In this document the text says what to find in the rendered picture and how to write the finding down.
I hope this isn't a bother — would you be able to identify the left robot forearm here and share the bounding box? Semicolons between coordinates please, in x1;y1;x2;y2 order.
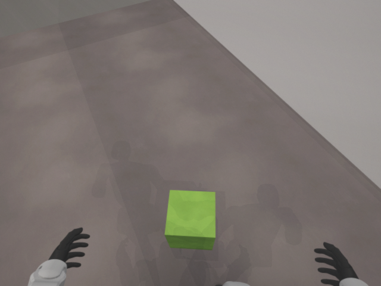
28;259;67;286

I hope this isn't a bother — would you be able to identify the left robot hand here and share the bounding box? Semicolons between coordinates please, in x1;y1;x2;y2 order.
49;228;90;269

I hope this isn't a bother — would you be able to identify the right robot hand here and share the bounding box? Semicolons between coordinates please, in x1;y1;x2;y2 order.
314;242;359;286

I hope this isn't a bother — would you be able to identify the carton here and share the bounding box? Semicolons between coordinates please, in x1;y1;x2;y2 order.
165;190;216;250

